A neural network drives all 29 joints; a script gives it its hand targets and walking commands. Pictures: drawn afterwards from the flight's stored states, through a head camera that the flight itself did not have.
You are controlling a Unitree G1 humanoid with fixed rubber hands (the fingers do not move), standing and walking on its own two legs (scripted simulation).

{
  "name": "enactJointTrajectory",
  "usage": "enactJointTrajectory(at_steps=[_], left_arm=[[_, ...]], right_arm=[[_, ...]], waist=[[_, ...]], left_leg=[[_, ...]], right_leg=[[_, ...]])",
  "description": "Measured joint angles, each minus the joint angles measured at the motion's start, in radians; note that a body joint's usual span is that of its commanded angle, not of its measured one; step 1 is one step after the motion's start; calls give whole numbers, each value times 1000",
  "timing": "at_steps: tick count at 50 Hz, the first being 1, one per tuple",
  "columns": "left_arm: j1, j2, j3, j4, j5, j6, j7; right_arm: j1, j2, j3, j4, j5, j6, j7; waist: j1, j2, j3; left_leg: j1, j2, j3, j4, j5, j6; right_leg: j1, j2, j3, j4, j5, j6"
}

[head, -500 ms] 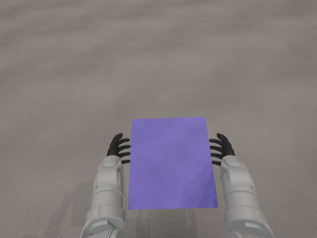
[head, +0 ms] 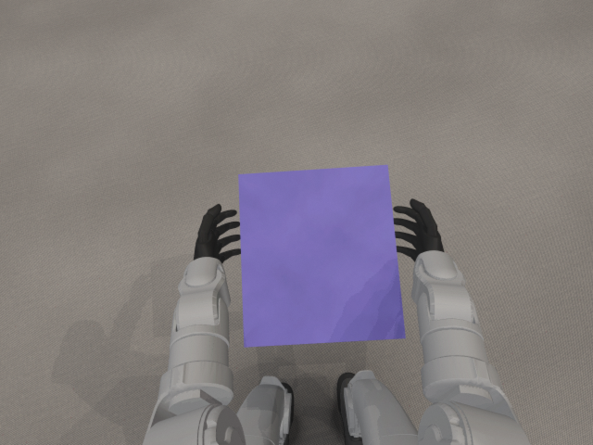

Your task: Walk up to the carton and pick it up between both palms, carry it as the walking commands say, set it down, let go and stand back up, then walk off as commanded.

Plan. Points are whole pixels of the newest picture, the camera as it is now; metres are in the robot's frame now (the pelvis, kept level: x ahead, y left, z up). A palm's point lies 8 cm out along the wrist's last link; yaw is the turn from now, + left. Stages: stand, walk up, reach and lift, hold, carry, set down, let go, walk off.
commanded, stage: set down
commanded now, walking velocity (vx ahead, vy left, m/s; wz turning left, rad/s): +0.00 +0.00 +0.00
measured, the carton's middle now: (316, 256) +0.38 +0.00 -0.14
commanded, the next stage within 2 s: none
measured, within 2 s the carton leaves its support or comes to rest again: neither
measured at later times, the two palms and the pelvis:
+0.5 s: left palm (225, 257) +0.38 +0.16 -0.14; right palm (407, 252) +0.39 -0.15 -0.15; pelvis -0.01 +0.00 -0.08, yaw +0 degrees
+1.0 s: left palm (237, 260) +0.40 +0.15 -0.22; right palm (395, 254) +0.41 -0.15 -0.23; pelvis -0.03 +0.00 -0.15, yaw +1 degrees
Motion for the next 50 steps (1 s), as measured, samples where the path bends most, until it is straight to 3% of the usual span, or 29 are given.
enactJointTrajectory(at_steps=[21,50], left_arm=[[-132,26,24,10,-41,14,13],[-305,77,8,106,-122,-12,101]], right_arm=[[-134,-44,-1,32,50,6,-26],[-331,-151,32,178,129,-24,-79]], waist=[[4,-3,-110],[2,-1,-163]], left_leg=[[-431,-21,0,307,-92,-9],[-842,-56,10,659,-188,-18]], right_leg=[[-435,15,7,310,-89,6],[-850,37,20,663,-182,25]])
